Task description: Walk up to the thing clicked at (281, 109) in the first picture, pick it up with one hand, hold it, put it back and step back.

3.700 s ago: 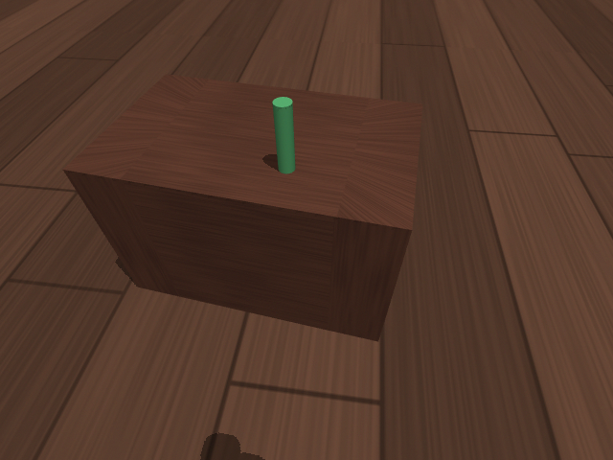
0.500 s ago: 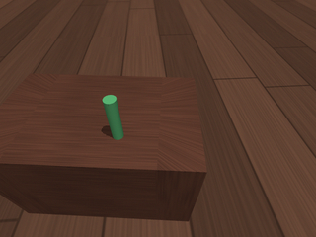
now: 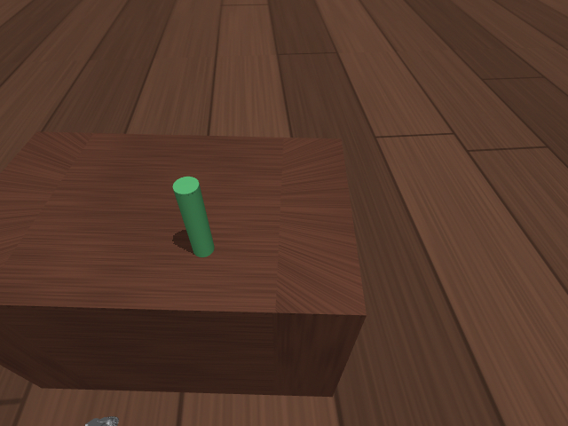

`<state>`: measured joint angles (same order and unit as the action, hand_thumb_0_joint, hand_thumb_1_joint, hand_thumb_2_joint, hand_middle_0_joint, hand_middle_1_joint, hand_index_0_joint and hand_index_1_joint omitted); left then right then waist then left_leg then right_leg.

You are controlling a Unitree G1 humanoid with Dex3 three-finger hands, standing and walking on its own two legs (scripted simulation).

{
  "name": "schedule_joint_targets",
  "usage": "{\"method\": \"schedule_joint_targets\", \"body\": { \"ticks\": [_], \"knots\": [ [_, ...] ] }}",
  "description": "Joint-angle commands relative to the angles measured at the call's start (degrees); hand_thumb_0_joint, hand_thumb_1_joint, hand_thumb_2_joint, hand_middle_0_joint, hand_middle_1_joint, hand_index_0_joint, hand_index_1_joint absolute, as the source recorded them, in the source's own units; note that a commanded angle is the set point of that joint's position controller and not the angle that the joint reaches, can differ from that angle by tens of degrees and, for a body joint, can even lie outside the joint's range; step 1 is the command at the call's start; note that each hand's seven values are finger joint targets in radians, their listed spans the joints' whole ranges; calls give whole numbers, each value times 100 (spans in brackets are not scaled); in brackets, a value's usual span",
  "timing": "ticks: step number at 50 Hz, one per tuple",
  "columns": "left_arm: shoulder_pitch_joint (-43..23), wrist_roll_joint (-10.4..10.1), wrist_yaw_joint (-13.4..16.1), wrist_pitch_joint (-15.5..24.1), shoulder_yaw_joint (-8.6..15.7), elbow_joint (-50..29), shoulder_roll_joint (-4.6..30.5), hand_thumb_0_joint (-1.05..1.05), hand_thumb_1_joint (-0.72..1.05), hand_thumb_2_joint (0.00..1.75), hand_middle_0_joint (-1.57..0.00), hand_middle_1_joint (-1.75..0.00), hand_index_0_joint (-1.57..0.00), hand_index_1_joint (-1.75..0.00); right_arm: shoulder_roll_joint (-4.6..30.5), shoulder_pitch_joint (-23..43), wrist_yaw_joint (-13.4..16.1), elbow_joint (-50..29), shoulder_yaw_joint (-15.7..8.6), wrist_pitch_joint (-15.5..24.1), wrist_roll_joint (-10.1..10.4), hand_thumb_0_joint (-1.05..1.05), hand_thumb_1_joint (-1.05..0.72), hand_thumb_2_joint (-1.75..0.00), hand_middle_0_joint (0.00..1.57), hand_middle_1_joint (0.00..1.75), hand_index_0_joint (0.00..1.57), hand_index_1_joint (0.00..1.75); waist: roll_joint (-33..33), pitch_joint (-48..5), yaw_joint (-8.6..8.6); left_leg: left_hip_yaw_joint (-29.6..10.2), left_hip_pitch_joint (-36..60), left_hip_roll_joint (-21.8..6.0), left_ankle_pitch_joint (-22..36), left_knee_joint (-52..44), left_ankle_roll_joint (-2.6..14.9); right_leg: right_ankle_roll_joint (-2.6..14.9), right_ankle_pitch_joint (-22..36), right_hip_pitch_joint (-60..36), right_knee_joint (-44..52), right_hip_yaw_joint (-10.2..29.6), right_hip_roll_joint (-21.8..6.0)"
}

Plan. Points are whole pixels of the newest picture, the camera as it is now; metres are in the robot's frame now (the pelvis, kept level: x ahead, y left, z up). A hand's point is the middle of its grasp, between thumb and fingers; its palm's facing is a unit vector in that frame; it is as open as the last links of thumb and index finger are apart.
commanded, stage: walk up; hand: left
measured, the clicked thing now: (195, 220) +0.52 +0.21 -0.07
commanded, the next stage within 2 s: stand in 0.68 s
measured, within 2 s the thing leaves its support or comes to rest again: neither
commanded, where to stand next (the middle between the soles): +0.06 -0.01 m, yaw +1 degrees
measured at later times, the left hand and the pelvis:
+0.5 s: hand out of the picture +0.08 +0.26 -0.15, palm faces +0.02 -0.94 -0.34, open 7.4 cm; pelvis +0.00 +0.00 +0.01, yaw +0 degrees
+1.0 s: hand out of the picture +0.07 +0.27 -0.14, palm faces +0.00 -0.94 -0.34, open 7.4 cm; pelvis -0.02 +0.01 +0.01, yaw +0 degrees
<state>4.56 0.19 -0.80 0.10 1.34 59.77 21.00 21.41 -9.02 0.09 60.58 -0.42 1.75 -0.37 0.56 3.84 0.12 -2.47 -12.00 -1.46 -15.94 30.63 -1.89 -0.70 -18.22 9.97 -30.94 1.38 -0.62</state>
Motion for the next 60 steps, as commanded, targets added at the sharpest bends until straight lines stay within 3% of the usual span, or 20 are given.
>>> {"method": "schedule_joint_targets", "body": {
  "ticks": [1,12,21,26,29,33,34,40,44,50,56,60],
  "knots": [
    [-185,-17,76,115,236,-274,1217,0,90,90,-20,-30,-20,-30,1262,259,77,-377,-292,158,-21,0,-90,-90,20,30,20,30,-233,-558,-67,-359,64,-475,1542,-547,551,395,1435,-290,459,332,-453],
    [-371,21,72,119,249,-189,1237,0,90,90,-20,-30,-20,-30,1166,380,62,-328,-292,103,-18,0,-90,-90,20,30,20,30,212,-492,4,-145,270,-306,1251,-463,473,417,1193,-124,864,483,-581],
    [-337,7,65,104,256,-127,1191,0,90,90,-20,-30,-20,-30,1183,417,59,-256,-294,103,-34,0,-90,-90,20,30,20,30,-9,-491,-23,-285,343,-375,1301,-743,458,332,1100,-229,906,331,-483],
    [-281,21,53,82,240,-122,1141,0,90,90,-20,-30,-20,-30,1232,438,68,-206,-307,105,-49,0,-90,-90,20,30,20,30,-198,-452,-23,-415,225,-442,995,-983,509,308,941,-326,890,240,-417],
    [-162,28,54,91,238,-67,1134,0,90,90,-20,-30,-20,-30,1200,522,61,-219,-290,108,-41,0,-90,-90,20,30,20,30,-187,-526,-74,-407,301,-455,1136,-973,511,281,1087,-392,960,244,-439],
    [-265,28,61,102,245,-68,1154,0,90,90,-20,-30,-20,-30,1145,424,63,-185,-286,94,-35,0,-90,-90,20,30,20,30,-53,-509,-3,-291,303,-359,1257,-913,440,288,1222,-423,1051,305,-500],
    [-264,-4,85,129,187,18,1135,0,90,90,-20,-30,-20,-30,1106,669,58,-176,-234,58,0,0,-90,-90,20,30,20,30,-173,-317,-62,-400,311,-504,1793,-1001,352,216,1716,-309,1171,377,-606],
    [-215,-13,119,151,178,154,1167,0,90,90,-20,-30,-20,-30,1123,604,55,-78,-224,15,30,0,-90,-90,20,30,20,30,-61,-727,-9,-353,688,-553,2188,-1011,305,166,2167,-655,1227,294,-626],
    [-212,-9,116,162,149,207,1144,0,90,90,-20,-30,-20,-30,1094,633,34,-38,-187,-3,33,0,-90,-90,20,30,20,30,0,-732,0,-341,742,-538,1962,-1129,289,134,1951,-601,1342,296,-619],
    [-262,21,98,134,134,243,1162,0,90,90,-20,-30,-20,-30,1107,675,7,36,-173,-25,-3,0,-90,-90,20,30,20,30,-57,-380,-2,-413,420,-520,899,-1448,263,122,929,-358,1537,312,-589],
    [-146,34,67,123,133,276,1109,0,90,90,-20,-30,-20,-30,1182,693,-7,69,-201,-1,-25,0,-90,-90,20,30,20,30,-185,-290,-39,-514,194,-532,217,-1645,282,134,631,-269,1527,302,-564],
    [-103,40,67,146,130,265,1140,0,90,90,-20,-30,-20,-30,1136,664,-24,91,-210,2,-21,0,-90,-90,20,30,20,30,-132,-342,-31,-532,216,-517,235,-1603,288,153,538,-231,1547,330,-585]
  ]
}}
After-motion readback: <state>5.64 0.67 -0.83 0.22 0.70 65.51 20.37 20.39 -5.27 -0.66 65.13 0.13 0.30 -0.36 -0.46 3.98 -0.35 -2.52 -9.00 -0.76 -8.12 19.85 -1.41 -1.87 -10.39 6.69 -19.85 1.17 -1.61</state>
